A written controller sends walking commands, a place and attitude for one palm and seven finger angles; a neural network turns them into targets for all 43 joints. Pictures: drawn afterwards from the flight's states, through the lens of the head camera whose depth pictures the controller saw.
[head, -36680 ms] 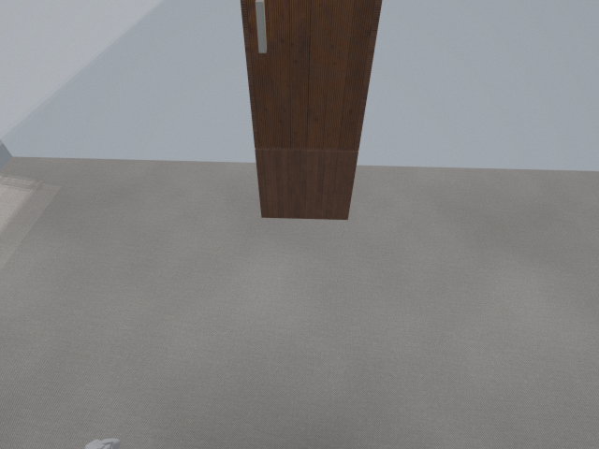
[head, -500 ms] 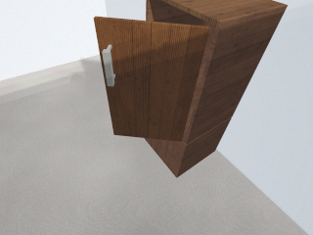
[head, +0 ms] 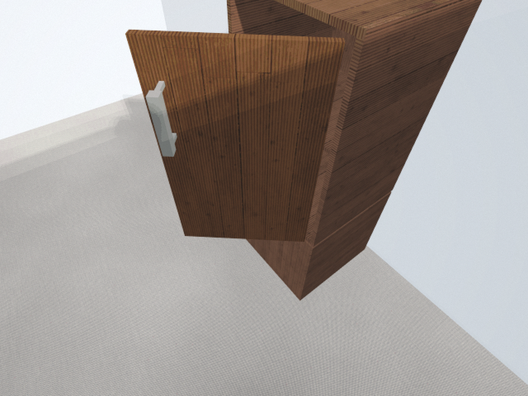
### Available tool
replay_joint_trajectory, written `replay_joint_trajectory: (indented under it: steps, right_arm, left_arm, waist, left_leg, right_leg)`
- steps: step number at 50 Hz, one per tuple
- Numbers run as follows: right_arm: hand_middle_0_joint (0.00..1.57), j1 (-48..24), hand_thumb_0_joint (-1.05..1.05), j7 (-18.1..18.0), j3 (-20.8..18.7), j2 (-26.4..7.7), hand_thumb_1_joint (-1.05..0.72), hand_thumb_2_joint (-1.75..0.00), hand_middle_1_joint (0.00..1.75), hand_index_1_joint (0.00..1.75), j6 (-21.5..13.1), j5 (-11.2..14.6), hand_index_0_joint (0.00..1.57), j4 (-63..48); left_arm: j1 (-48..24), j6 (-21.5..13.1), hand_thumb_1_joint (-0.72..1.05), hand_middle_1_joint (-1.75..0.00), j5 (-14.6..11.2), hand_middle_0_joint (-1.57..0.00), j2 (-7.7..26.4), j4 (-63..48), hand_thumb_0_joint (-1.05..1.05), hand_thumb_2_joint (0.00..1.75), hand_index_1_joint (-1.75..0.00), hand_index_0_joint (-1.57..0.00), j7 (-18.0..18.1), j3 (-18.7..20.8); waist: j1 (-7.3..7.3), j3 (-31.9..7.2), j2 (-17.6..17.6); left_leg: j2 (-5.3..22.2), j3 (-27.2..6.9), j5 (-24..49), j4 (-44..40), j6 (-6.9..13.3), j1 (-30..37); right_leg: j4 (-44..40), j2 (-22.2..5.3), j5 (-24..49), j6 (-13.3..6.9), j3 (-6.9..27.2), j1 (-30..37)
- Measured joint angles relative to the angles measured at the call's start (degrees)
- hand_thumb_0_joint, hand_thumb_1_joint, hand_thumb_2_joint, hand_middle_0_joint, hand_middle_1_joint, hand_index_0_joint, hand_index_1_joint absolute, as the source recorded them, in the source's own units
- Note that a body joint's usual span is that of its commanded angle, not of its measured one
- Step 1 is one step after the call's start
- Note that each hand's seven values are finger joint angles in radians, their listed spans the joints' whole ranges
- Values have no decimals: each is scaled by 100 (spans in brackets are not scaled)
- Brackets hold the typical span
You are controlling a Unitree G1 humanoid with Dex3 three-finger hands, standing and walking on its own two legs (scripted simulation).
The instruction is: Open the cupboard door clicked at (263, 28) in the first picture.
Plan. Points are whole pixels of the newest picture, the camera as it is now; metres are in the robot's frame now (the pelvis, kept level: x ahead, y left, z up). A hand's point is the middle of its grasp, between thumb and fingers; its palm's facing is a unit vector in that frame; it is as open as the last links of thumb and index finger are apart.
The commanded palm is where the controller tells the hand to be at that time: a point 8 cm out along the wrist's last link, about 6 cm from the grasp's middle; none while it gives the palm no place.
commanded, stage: come to a stop and stand still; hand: left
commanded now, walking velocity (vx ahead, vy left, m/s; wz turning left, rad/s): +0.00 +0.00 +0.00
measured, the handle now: (165, 119) +0.58 +0.23 +0.10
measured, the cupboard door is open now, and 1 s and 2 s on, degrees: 49 49 49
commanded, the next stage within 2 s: look again from close up in 1.26 s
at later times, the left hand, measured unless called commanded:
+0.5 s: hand out of the picture +0.05 +0.20 -0.18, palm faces +0.06 -0.97 -0.22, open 7.3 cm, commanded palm none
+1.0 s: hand out of the picture +0.01 +0.19 -0.17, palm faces +0.07 -0.99 -0.15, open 7.3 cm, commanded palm none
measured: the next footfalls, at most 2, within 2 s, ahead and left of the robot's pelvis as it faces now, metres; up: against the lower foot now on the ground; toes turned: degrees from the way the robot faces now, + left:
left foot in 0.26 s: +0.10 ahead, +0.14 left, +0.00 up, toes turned +3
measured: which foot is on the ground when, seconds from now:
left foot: down 0.00-0.00, up 0.02-0.24, down 0.26-1.00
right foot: down 0.00-1.00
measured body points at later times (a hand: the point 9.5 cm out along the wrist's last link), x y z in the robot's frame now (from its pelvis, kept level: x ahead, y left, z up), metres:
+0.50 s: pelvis +0.03 +0.02 +0.00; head +0.06 +0.03 +0.45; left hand +0.05 +0.26 -0.16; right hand +0.13 -0.20 -0.15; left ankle +0.11 +0.14 -0.73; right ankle +0.00 -0.08 -0.72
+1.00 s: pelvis +0.03 +0.03 +0.01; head +0.03 +0.04 +0.46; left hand +0.01 +0.24 -0.16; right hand +0.03 -0.19 -0.15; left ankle +0.06 +0.14 -0.73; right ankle +0.00 -0.08 -0.73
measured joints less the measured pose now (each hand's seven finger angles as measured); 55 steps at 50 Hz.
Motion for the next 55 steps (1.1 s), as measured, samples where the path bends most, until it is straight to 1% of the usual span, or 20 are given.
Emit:
replay_joint_trajectory:
  steps: [1,3,5,6,10,12,13,15,17,21,24,26,27,30,33,35,36,40,47,55]
  right_arm:
    - [20,9,1,17,-13,13,-91,-90,30,29,44,6,20,47]
    - [20,-39,1,51,-50,-6,-91,-90,30,29,161,-27,20,141]
    - [20,-173,1,62,-82,-44,-91,-90,30,29,232,-37,20,158]
    - [20,-260,1,58,-92,-59,-91,-90,30,29,246,-29,20,127]
    - [20,-622,2,-37,-117,-144,-94,-90,30,29,255,4,20,-59]
    - [20,-750,3,-42,-151,-233,-94,-90,30,29,223,35,20,-179]
    - [20,-786,2,-44,-167,-294,-94,-90,30,29,195,37,20,-257]
    - [20,-910,2,-72,-194,-304,-94,-90,30,29,189,24,20,-340]
    - [20,-1070,2,-105,-173,-229,-94,-90,30,29,195,7,20,-415]
    - [20,-1380,1,-137,-154,-150,-93,-90,30,29,214,-33,20,-568]
    - [20,-1517,1,-131,-170,-127,-92,-90,30,29,245,-49,20,-650]
    - [20,-1519,1,-106,-180,-112,-92,-90,30,29,283,-34,20,-696]
    - [20,-1521,1,-89,-190,-113,-91,-90,30,29,317,-13,20,-681]
    - [20,-1378,0,-36,-214,-117,-92,-90,30,29,386,9,20,-557]
    - [20,-1210,-1,-8,-177,-187,-94,-90,30,29,309,-5,20,-412]
    - [20,-1065,-1,-14,-143,-261,-94,-90,30,29,238,-2,20,-327]
    - [20,-1015,-1,-30,-131,-272,-94,-90,30,29,219,-1,20,-257]
    - [20,-875,0,-85,-44,-234,-93,-90,30,29,204,17,20,-20]
    - [20,-729,1,-131,8,-119,-92,-90,30,29,244,36,20,155]
    - [20,-573,1,-116,26,-5,-93,-90,30,29,232,23,20,249]
  left_arm:
    - [-54,-45,93,-30,6,-20,8,-16,2,90,-30,-20,33,31]
    - [-90,-103,94,-30,-24,-20,-11,-34,2,90,-30,-20,66,63]
    - [-37,-128,94,-30,-29,-20,-39,-30,2,90,-30,-20,113,67]
    - [-4,-115,94,-30,-25,-20,-49,-14,2,90,-30,-20,129,56]
    - [60,26,93,-30,-17,-20,-75,58,1,90,-30,-20,141,-1]
    - [97,115,92,-30,-28,-20,-87,53,1,90,-30,-20,140,-15]
    - [129,162,92,-30,-34,-20,-105,32,1,90,-30,-20,140,-18]
    - [105,271,92,-30,-51,-20,-62,18,1,90,-30,-20,164,0]
    - [2,355,91,-30,-71,-20,34,-1,1,90,-30,-20,189,28]
    - [-231,418,91,-30,-72,-20,107,-92,1,90,-30,-20,162,75]
    - [-306,396,91,-30,-56,-20,109,-214,1,90,-30,-20,133,92]
    - [-262,330,91,-30,-35,-20,120,-302,1,90,-30,-20,122,96]
    - [-253,290,91,-30,-19,-20,104,-287,1,90,-30,-20,130,86]
    - [-133,226,91,-30,-32,-19,47,-186,1,90,-30,-20,124,-7]
    - [41,137,91,-30,-56,-20,-13,-59,1,90,-30,-20,106,-74]
    - [113,109,91,-30,-68,-20,-63,28,1,90,-30,-20,83,-113]
    - [100,111,91,-30,-72,-20,-73,79,1,90,-30,-20,74,-122]
    - [-2,146,92,-30,-92,-20,-61,203,1,90,-30,-20,88,-119]
    - [-101,214,91,-30,-109,-20,-45,319,1,90,-30,-20,114,-120]
    - [-61,211,91,-30,-107,-20,-24,424,1,90,-30,-20,125,-101]
  waist:
    - [34,-3,24]
    - [67,-27,118]
    - [83,-54,138]
    - [76,-60,121]
    - [95,31,-17]
    - [121,106,-33]
    - [130,131,32]
    - [122,182,-33]
    - [148,246,-207]
    - [125,334,-153]
    - [117,305,-5]
    - [132,218,25]
    - [134,201,80]
    - [112,35,186]
    - [119,-132,162]
    - [96,-212,194]
    - [74,-215,164]
    - [140,-71,-41]
    - [109,68,-70]
    - [62,53,-11]
  left_leg:
    - [25,5,-367,373,-7,-128]
    - [80,-56,-840,1414,-44,-517]
    - [143,-52,-760,2095,-115,-870]
    - [181,-31,-662,2131,-162,-973]
    - [250,49,-70,1048,-316,-906]
    - [287,58,614,307,-347,-686]
    - [364,27,1169,31,-307,-574]
    - [356,56,806,119,-166,-558]
    - [280,142,576,188,-113,-610]
    - [285,141,782,-18,-101,-696]
    - [332,119,916,-116,-126,-781]
    - [325,135,918,-23,-178,-899]
    - [347,109,823,73,-210,-940]
    - [318,-98,256,206,-267,-883]
    - [301,-177,381,102,-287,-559]
    - [333,-228,604,-206,-294,-243]
    - [317,-250,497,-305,-303,-173]
    - [234,-211,603,-448,-296,-15]
    - [191,-196,731,-595,-237,46]
    - [136,-183,849,-725,-175,42]
  right_leg:
    - [15,-8,217,-2,-27,2]
    - [41,-4,184,-6,-149,131]
    - [-219,-19,184,23,-196,368]
    - [-376,-37,228,51,-196,481]
    - [-646,-137,294,155,-115,746]
    - [-431,-139,141,227,-59,723]
    - [-244,-82,17,262,-56,677]
    - [143,-105,-245,300,-13,532]
    - [617,-125,-704,264,144,286]
    - [1436,33,-1030,224,239,-159]
    - [1049,108,-787,227,179,-118]
    - [231,97,-247,204,199,126]
    - [137,125,-28,154,186,144]
    - [-81,186,35,23,89,316]
    - [-434,238,163,1,121,529]
    - [-508,298,180,15,96,599]
    - [-507,287,163,28,71,622]
    - [-593,203,201,70,101,756]
    - [-732,166,331,122,109,813]
    - [-840,115,444,175,115,799]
